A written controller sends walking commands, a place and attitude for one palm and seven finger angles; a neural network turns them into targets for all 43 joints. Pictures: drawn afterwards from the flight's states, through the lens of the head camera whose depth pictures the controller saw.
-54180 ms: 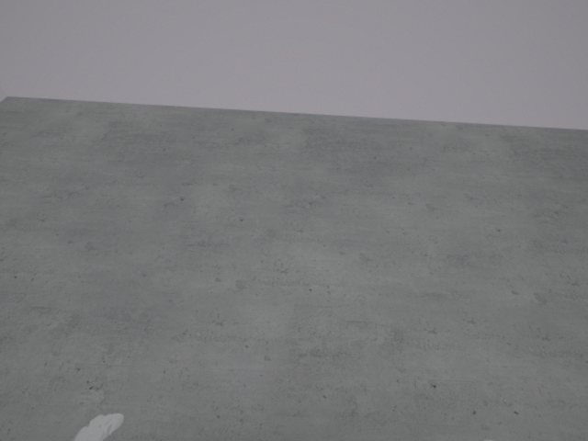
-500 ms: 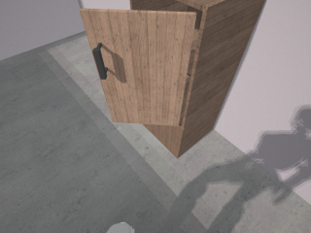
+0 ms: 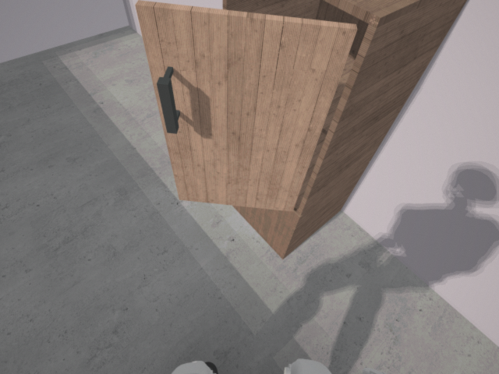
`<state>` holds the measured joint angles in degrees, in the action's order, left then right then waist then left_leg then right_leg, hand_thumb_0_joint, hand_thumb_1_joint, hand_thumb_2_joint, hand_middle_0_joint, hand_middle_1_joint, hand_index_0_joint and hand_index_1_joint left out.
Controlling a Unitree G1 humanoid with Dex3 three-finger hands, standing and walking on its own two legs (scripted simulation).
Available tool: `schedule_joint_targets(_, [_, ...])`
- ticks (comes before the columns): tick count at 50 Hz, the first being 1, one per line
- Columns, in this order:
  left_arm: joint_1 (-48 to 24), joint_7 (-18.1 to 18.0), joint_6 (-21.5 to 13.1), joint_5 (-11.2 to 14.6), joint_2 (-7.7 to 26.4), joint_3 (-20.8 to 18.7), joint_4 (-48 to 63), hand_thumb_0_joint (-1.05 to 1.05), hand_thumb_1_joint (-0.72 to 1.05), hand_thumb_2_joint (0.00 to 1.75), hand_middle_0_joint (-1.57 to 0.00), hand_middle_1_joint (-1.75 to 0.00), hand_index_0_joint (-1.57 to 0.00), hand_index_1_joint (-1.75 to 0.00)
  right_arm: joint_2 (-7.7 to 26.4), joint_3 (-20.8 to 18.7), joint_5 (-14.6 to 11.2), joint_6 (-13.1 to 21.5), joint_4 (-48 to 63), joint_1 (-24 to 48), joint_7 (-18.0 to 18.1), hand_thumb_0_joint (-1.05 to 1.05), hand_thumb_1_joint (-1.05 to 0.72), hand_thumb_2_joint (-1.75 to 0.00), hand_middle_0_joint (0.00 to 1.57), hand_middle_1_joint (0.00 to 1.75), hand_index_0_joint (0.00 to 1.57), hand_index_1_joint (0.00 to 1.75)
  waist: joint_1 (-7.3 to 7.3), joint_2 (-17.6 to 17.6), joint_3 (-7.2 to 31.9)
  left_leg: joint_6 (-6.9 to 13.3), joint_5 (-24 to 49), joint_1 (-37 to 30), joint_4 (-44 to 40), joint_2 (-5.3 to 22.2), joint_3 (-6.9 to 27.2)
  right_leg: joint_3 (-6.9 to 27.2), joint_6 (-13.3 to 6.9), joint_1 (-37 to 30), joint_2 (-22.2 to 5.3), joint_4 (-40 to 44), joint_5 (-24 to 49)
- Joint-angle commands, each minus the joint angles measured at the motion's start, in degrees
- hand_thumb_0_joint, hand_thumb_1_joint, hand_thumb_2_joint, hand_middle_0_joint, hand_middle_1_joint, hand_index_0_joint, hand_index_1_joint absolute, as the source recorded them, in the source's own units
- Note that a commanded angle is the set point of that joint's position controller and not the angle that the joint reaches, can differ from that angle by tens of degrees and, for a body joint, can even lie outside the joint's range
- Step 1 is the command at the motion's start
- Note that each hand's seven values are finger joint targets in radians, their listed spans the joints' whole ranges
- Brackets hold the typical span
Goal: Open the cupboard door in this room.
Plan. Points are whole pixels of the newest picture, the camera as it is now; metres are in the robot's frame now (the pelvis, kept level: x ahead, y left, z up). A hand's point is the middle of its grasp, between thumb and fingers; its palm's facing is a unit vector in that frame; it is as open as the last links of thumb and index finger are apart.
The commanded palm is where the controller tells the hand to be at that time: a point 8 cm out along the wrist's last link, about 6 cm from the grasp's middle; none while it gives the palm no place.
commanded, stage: come to a stop and stand still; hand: left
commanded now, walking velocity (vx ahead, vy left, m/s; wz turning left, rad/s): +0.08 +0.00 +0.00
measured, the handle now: (171, 101) +0.59 +0.22 +0.06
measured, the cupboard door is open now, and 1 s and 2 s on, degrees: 45 45 45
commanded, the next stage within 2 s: look again from close up in 1.98 s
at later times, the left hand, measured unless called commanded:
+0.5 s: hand out of the picture +0.02 +0.15 -0.18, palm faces +0.08 -0.97 -0.22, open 7.3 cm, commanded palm none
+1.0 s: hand out of the picture -0.01 +0.19 -0.17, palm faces +0.03 -0.97 -0.22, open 7.4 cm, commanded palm none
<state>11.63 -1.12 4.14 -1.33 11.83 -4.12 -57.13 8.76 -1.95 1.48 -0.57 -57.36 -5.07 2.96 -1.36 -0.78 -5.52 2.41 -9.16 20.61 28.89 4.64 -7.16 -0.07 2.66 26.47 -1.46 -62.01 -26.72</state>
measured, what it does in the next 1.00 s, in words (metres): steps on the spot: right foot, then left foot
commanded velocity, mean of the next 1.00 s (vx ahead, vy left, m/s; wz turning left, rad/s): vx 0.01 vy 0.06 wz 0.00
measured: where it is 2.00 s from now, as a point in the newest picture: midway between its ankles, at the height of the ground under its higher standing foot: outside the picture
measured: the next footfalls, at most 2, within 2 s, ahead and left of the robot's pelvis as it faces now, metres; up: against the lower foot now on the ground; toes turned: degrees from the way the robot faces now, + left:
right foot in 0.16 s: +0.01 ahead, -0.15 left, +0.00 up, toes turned -2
left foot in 0.44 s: +0.03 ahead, +0.07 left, +0.00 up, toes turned +5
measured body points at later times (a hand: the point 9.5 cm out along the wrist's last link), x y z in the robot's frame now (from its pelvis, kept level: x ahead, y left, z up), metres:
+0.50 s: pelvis +0.00 -0.03 +0.00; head +0.04 -0.03 +0.44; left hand +0.02 +0.21 -0.16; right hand +0.03 -0.28 -0.16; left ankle -0.01 +0.07 -0.74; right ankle -0.04 -0.18 -0.74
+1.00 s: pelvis -0.04 +0.01 +0.00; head -0.04 +0.01 +0.45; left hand -0.01 +0.24 -0.15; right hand +0.03 -0.22 -0.15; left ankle -0.01 +0.07 -0.74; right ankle -0.03 -0.15 -0.74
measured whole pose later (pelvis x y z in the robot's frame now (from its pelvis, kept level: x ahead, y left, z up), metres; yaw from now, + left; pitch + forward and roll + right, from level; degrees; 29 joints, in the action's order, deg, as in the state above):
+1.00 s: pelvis -0.04 +0.01 +0.00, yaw +0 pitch -2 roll +0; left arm 16.8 -2.2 1.0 -1.6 9.9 0.4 -56.6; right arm 10.3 -1.0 1.3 0.1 -55.8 -12.6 0.3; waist -0.6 0.6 -0.5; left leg 5.2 -13.1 14.7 28.9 -2.7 -6.2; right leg -0.1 2.2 12.9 -4.1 -29.8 -15.4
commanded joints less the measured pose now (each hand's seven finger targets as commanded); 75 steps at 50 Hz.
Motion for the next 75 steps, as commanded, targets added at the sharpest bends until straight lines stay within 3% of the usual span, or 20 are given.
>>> schedule_joint_targets(1, [5.49,0.69,-0.62,-0.22,1.74,-0.49,2.75,0.00,0.90,0.90,-0.20,-0.30,-0.20,-0.30,11.73,-3.14,0.40,0.00,1.93,-5.03,0.02,0.00,-0.90,-0.90,0.20,0.30,0.20,0.30,1.69,12.36,8.92,6.52,2.20,-5.78,-12.25,13.79,12.85,-1.53,-0.93,-4.71,-1.17,10.69,-0.13])
schedule_joint_targets(4, [8.27,0.65,-1.59,0.25,1.21,0.03,1.49,0.00,0.90,0.90,-0.20,-0.30,-0.20,-0.30,12.73,-3.69,0.51,-0.48,1.73,-4.90,-0.99,0.00,-0.90,-0.90,0.20,0.30,0.20,0.30,0.62,12.44,9.72,4.02,-11.10,-1.93,-13.12,11.25,13.08,-4.76,-1.95,-15.27,0.27,25.54,3.43])
schedule_joint_targets(6, [12.54,0.23,-2.76,0.00,2.99,0.15,-0.50,0.00,0.90,0.90,-0.20,-0.30,-0.20,-0.30,9.39,-3.07,-0.17,-0.69,1.39,-5.16,-1.59,0.00,-0.90,-0.90,0.20,0.30,0.20,0.30,-1.35,4.55,7.96,-0.24,-16.70,3.86,-7.89,4.18,8.70,-3.21,-2.78,-23.99,-0.78,40.26,9.36])
schedule_joint_targets(8, [6.51,-0.48,-3.90,-0.28,10.84,-0.16,1.68,0.00,0.90,0.90,-0.20,-0.30,-0.20,-0.30,4.81,-1.64,-0.80,-1.27,3.47,-3.86,-2.68,0.00,-0.90,-0.90,0.20,0.30,0.20,0.30,-0.61,-15.20,2.00,-4.68,-19.01,6.56,7.11,-2.50,4.51,19.64,-9.52,-11.22,-19.81,56.16,-9.06])
schedule_joint_targets(10, [-0.07,-0.43,-4.32,-0.44,10.87,0.43,3.38,0.00,0.90,0.90,-0.20,-0.30,-0.20,-0.30,5.99,-2.00,-0.47,-1.21,2.96,-4.84,-3.67,0.00,-0.90,-0.90,0.20,0.30,0.20,0.30,1.48,-9.58,0.19,-3.78,-14.88,1.75,13.14,-2.44,5.82,15.36,-10.73,-3.97,-18.03,54.21,-5.02])
schedule_joint_targets(12, [-0.72,-0.54,-4.91,0.01,9.06,0.56,2.72,0.00,0.90,0.90,-0.20,-0.30,-0.20,-0.30,6.56,-1.90,-0.32,-1.39,0.83,-7.14,-3.34,0.00,-0.90,-0.90,0.20,0.30,0.20,0.30,1.84,-12.45,-1.03,-4.06,-11.49,2.33,13.92,-2.97,6.16,10.99,-9.68,-8.70,-14.92,50.08,13.49])
schedule_joint_targets(19, [5.61,-0.96,-5.03,0.24,10.43,-0.35,-0.68,0.00,0.90,0.90,-0.20,-0.30,-0.20,-0.30,6.12,-1.19,-1.21,-0.09,0.32,-9.66,-2.39,0.00,-0.90,-0.90,0.20,0.30,0.20,0.30,-0.25,-9.44,6.20,-5.01,-8.76,-1.89,-1.71,-5.28,3.47,7.50,-9.45,-24.46,-15.12,36.89,47.31])
schedule_joint_targets(22, [5.63,-0.86,-4.35,1.05,6.98,0.22,-0.30,0.00,0.90,0.90,-0.20,-0.30,-0.20,-0.30,9.24,-1.56,-0.87,0.80,-0.34,-11.17,-1.58,0.00,-0.90,-0.90,0.20,0.30,0.20,0.30,-0.02,-0.14,10.05,-1.56,18.88,-15.59,-3.67,1.64,8.68,1.62,-4.45,-15.57,-8.74,31.46,35.25])
schedule_joint_targets(24, [5.09,-1.31,-3.74,0.71,4.64,0.81,-0.12,0.00,0.90,0.90,-0.20,-0.30,-0.20,-0.30,10.70,-1.72,-0.64,0.41,-0.35,-11.60,-1.05,0.00,-0.90,-0.90,0.20,0.30,0.20,0.30,0.22,1.77,9.66,1.43,21.06,-13.62,-2.76,5.38,11.22,-0.52,-3.02,-14.86,-5.05,33.40,19.73])
schedule_joint_targets(25, [10.14,-3.52,-5.31,0.54,4.14,2.18,-2.30,0.00,0.90,0.90,-0.20,-0.30,-0.20,-0.30,9.61,-1.06,-1.67,1.52,4.31,-5.60,-1.61,0.00,-0.90,-0.90,0.20,0.30,0.20,0.30,-0.92,4.85,4.87,-0.61,21.91,-8.35,9.27,3.36,7.92,4.61,-3.84,-13.20,-8.39,37.99,33.70])
schedule_joint_targets(26, [8.55,-2.97,-6.30,0.20,8.45,1.62,-0.48,0.00,0.90,0.90,-0.20,-0.30,-0.20,-0.30,7.67,-0.15,-1.39,0.92,6.17,-6.41,-2.23,0.00,-0.90,-0.90,0.20,0.30,0.20,0.30,0.87,0.65,4.73,-2.43,5.90,-3.57,9.58,-1.04,6.41,8.51,-5.80,-16.56,-13.02,37.54,45.54])
schedule_joint_targets(27, [6.30,-2.34,-6.33,0.06,9.07,1.36,0.80,0.00,0.90,0.90,-0.20,-0.30,-0.20,-0.30,4.88,-0.42,-0.78,0.92,4.91,-10.51,-2.28,0.00,-0.90,-0.90,0.20,0.30,0.20,0.30,2.98,-1.11,8.41,-2.38,-0.41,-4.41,5.06,-2.65,5.54,7.53,-7.13,-18.20,-14.63,32.77,52.08])
schedule_joint_targets(28, [5.74,-2.51,-6.17,0.11,7.55,1.54,1.02,0.00,0.90,0.90,-0.20,-0.30,-0.20,-0.30,6.12,-0.54,-0.52,1.15,4.18,-12.29,-2.16,0.00,-0.90,-0.90,0.20,0.30,0.20,0.30,3.04,-0.13,11.72,-1.71,8.11,-7.02,1.38,-1.27,6.53,3.05,-6.30,-20.14,-10.90,28.60,49.32])
schedule_joint_targets(32, [6.20,-2.57,-4.67,0.39,4.53,2.54,2.43,0.00,0.90,0.90,-0.20,-0.30,-0.20,-0.30,10.23,-1.02,-0.74,1.73,4.89,-12.34,-1.52,0.00,-0.90,-0.90,0.20,0.30,0.20,0.30,1.81,11.30,12.36,3.22,46.08,-17.43,-0.26,6.49,13.98,-2.85,-3.02,-11.16,-1.19,23.77,6.56])
schedule_joint_targets(34, [5.69,-2.32,-3.96,0.60,3.33,2.76,2.86,0.00,0.90,0.90,-0.20,-0.30,-0.20,-0.30,10.53,-0.94,-0.46,1.59,5.60,-10.86,-1.19,0.00,-0.90,-0.90,0.20,0.30,0.20,0.30,1.43,8.83,8.61,5.05,40.47,-14.64,-2.64,7.47,14.55,-2.22,-2.93,-9.74,-0.99,22.46,-0.06])
schedule_joint_targets(37, [8.24,-1.78,-3.99,0.36,3.29,2.95,1.88,0.00,0.90,0.90,-0.20,-0.30,-0.20,-0.30,8.94,-0.30,-0.64,1.26,6.64,-6.21,-1.33,0.00,-0.90,-0.90,0.20,0.30,0.20,0.30,-0.74,4.41,4.06,3.46,15.66,-5.60,-3.48,4.04,12.71,-0.72,-3.38,-14.15,-2.23,31.58,10.99])
schedule_joint_targets(40, [5.96,-1.32,-4.45,0.25,5.02,3.25,2.59,0.00,0.90,0.90,-0.20,-0.30,-0.20,-0.30,7.22,-0.16,-0.73,0.81,6.24,-7.50,-2.00,0.00,-0.90,-0.90,0.20,0.30,0.20,0.30,1.77,-1.17,1.36,0.30,-8.07,-4.84,-6.21,-0.31,11.27,5.00,-5.50,-9.41,-5.46,37.27,9.50])
schedule_joint_targets(44, [5.88,-1.21,-4.05,-0.03,4.00,3.17,3.57,0.00,0.90,0.90,-0.20,-0.30,-0.20,-0.30,8.87,-0.71,-0.40,1.23,5.12,-8.77,-2.25,0.00,-0.90,-0.90,0.20,0.30,0.20,0.30,1.53,-1.68,0.92,0.99,-14.35,-3.04,-11.78,2.04,14.33,1.39,-3.85,-10.40,-2.78,35.19,9.44])
schedule_joint_targets(50, [8.95,-1.04,-4.13,-0.17,3.57,3.24,2.41,0.00,0.90,0.90,-0.20,-0.30,-0.20,-0.30,8.85,-0.44,-0.48,1.61,4.04,-9.05,-2.29,0.00,-0.90,-0.90,0.20,0.30,0.20,0.30,0.75,2.35,1.71,0.91,-18.25,-1.56,-15.30,2.30,14.79,0.89,-3.78,-12.64,-2.75,35.89,10.31])
schedule_joint_targets(75, [12.55,-1.16,-5.51,0.38,0.84,4.28,-4.02,0.00,0.90,0.90,-0.20,-0.30,-0.20,-0.30,4.98,0.65,-0.98,1.78,-4.46,-15.10,-1.88,0.00,-0.90,-0.90,0.20,0.30,0.20,0.30,1.50,-0.34,0.26,-0.34,-11.95,-4.46,-12.35,1.04,11.29,3.86,-4.16,-10.01,-4.42,42.17,8.01])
